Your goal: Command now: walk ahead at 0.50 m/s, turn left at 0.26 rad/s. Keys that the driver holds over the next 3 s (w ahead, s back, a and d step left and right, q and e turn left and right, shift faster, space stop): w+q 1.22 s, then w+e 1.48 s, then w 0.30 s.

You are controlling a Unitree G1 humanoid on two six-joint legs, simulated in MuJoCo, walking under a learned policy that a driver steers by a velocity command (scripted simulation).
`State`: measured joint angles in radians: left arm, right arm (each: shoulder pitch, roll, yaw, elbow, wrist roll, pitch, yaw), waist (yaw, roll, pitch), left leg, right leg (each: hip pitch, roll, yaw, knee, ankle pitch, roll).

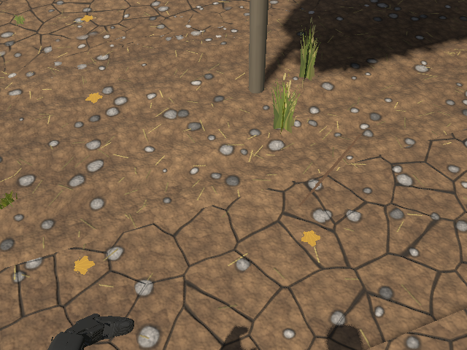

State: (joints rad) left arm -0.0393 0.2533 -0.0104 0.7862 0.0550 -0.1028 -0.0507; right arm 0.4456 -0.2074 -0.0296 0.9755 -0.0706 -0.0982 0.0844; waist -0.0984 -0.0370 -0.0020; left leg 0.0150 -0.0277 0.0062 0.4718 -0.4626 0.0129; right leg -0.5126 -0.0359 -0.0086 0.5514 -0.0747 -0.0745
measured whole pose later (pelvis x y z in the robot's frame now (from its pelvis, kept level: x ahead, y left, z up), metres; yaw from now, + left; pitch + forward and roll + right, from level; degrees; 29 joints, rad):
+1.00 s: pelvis +0.52 +0.11 -0.17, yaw +32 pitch +2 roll -1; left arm 0.15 0.18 0.04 0.82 -0.01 -0.11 -0.04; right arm 0.43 -0.22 -0.05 0.88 0.08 -0.04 -0.05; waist -0.06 0.04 -0.03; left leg -0.56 -0.07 -0.17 1.86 -0.67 0.06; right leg -0.40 0.03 -0.02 0.54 -0.21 -0.03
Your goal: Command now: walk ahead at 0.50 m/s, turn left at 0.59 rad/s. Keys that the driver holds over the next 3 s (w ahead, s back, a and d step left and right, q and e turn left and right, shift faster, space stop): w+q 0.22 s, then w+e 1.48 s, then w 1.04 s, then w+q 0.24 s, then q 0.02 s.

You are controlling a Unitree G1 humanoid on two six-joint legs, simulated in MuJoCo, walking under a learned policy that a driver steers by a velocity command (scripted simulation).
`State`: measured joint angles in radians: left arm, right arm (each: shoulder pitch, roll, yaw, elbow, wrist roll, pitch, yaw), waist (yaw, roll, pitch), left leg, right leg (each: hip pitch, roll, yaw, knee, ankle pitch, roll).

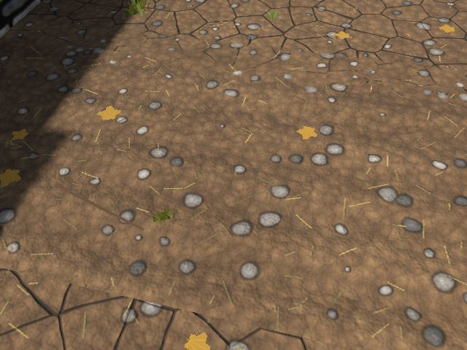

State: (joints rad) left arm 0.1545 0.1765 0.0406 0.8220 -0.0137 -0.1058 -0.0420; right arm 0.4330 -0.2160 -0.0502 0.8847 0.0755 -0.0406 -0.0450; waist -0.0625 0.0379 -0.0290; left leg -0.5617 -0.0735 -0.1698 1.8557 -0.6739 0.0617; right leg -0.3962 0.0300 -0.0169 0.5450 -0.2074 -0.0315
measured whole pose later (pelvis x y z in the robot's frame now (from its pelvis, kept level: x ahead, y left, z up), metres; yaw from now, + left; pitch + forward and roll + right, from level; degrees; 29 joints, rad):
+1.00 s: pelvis +0.50 +0.10 +0.00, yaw -8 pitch +2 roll -1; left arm 0.10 0.26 0.09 0.79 -0.02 -0.05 -0.04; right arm 0.24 -0.24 -0.08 0.89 0.03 -0.11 -0.01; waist 0.00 -0.01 0.06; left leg -0.29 0.02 0.01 1.23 -0.44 0.00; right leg -0.41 0.11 -0.04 0.55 -0.18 -0.13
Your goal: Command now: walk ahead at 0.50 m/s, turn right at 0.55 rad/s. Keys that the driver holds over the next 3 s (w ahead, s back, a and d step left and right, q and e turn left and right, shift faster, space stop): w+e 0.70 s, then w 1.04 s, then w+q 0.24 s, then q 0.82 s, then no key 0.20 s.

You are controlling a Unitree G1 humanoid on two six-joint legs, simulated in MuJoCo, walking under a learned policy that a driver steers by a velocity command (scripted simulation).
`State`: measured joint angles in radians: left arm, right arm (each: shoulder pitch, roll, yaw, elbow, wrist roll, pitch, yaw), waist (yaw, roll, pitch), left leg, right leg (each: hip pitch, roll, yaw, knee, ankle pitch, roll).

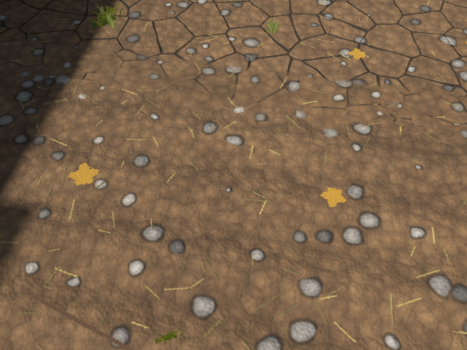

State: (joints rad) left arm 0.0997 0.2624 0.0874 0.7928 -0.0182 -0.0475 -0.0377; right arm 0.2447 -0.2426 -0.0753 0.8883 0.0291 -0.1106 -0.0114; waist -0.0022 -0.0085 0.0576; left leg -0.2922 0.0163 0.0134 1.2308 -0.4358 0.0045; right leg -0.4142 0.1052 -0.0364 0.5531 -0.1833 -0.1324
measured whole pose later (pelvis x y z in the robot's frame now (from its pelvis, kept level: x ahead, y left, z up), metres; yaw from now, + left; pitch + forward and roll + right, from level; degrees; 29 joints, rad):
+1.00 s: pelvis +0.50 -0.10 +0.01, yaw -31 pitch +2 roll +1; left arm 0.15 0.26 0.06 0.66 -0.01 -0.05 -0.03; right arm 0.28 -0.30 -0.06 0.87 0.03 -0.09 0.01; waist -0.03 0.01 0.05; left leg -0.35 0.08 0.01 1.18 -0.44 0.01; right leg -0.39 0.04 -0.03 0.54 -0.18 -0.06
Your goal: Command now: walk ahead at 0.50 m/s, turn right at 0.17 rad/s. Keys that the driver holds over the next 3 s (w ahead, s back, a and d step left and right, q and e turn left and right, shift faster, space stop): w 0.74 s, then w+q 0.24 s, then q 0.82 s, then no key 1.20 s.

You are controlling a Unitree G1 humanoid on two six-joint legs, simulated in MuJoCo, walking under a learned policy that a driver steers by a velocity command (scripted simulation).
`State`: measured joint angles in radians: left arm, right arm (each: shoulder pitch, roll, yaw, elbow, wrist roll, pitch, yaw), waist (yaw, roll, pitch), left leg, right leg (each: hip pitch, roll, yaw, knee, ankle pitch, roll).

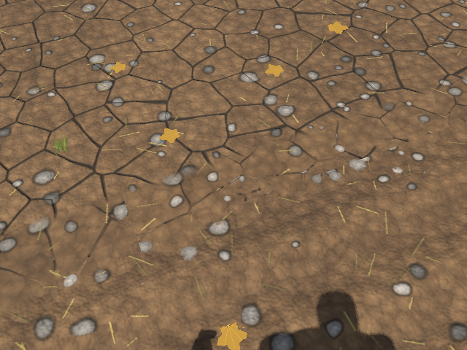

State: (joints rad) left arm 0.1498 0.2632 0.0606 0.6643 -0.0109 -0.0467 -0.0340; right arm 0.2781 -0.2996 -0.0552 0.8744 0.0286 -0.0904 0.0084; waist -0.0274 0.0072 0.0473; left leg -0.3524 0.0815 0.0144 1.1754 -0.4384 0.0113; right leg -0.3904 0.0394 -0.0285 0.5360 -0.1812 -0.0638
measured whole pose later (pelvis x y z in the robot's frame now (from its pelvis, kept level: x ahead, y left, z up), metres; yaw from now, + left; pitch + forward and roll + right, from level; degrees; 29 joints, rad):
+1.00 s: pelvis +0.55 +0.02 -0.01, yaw +5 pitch +3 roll +0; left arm 0.04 0.25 0.04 0.72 0.00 -0.11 -0.02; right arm 0.38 -0.30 -0.05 0.91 0.02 -0.05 -0.01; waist -0.07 0.02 0.02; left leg -0.18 -0.01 -0.07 0.82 -0.51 0.02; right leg -0.47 -0.01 -0.02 0.55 -0.13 -0.03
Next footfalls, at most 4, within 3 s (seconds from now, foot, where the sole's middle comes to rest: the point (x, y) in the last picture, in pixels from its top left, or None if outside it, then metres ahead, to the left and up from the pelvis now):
0.40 left None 0.41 0.15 -0.77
0.94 right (270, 267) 0.69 -0.09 -0.77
1.42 left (183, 246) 0.77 0.18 -0.77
1.84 right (250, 223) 0.85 -0.03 -0.77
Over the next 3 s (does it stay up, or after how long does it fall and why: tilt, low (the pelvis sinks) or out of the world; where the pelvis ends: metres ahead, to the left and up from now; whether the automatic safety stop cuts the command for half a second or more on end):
stays up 0.72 0.06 0.01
